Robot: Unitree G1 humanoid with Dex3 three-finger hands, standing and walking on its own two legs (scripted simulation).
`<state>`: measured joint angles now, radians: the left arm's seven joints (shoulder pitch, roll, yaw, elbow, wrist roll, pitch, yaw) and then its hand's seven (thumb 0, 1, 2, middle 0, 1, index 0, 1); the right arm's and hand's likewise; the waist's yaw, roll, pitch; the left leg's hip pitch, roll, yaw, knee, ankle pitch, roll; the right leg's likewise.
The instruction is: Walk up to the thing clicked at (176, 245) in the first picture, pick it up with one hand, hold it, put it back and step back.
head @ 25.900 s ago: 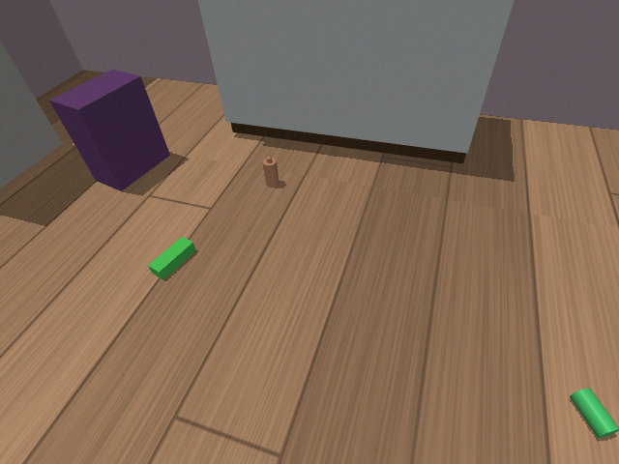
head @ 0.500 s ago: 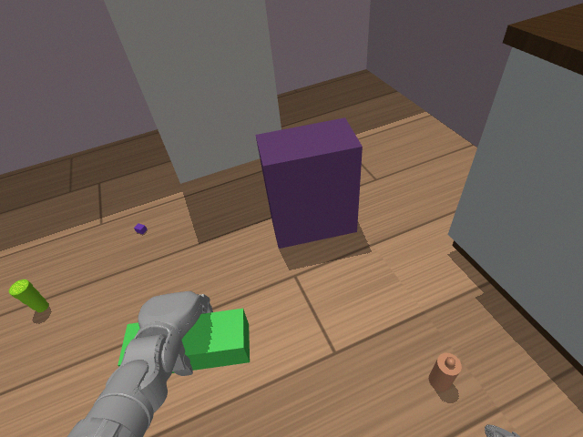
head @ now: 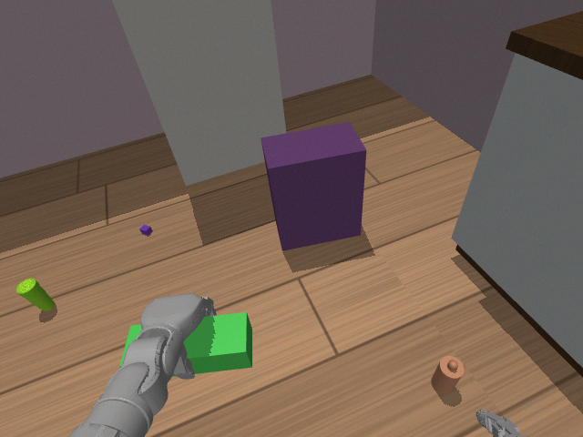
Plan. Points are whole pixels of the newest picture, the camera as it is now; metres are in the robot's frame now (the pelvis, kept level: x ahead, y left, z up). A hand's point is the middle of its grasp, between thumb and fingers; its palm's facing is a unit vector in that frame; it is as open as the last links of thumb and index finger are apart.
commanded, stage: hold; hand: left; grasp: from above
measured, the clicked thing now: (190, 346) +0.30 +0.22 -0.07
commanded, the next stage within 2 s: crouch in 0.36 s
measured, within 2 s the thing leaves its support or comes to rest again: neither
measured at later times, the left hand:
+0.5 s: hand (183, 340) +0.30 +0.23 -0.04, palm faces -0.44 -0.08 -0.89, open 9.7 cm
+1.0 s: hand (195, 366) +0.30 +0.24 -0.16, palm faces -0.46 -0.01 -0.89, open 9.7 cm
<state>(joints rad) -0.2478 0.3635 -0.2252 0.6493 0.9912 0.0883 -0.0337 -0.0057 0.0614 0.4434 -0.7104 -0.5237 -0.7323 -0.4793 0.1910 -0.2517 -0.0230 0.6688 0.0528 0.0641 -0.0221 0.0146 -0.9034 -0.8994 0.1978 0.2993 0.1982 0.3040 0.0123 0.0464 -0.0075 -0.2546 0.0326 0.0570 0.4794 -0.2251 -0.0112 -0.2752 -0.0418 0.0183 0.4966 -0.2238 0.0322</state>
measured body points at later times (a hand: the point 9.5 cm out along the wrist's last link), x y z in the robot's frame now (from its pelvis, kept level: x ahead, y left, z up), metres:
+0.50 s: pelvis +0.00 +0.00 +0.00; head +0.01 -0.02 +0.45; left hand +0.31 +0.23 +0.01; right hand +0.15 -0.25 -0.12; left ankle +0.02 +0.13 -0.74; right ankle +0.02 -0.14 -0.74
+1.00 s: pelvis -0.01 +0.00 -0.05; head +0.07 +0.01 +0.39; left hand +0.32 +0.24 -0.11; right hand +0.09 -0.28 -0.17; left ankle +0.02 +0.13 -0.74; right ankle +0.02 -0.14 -0.74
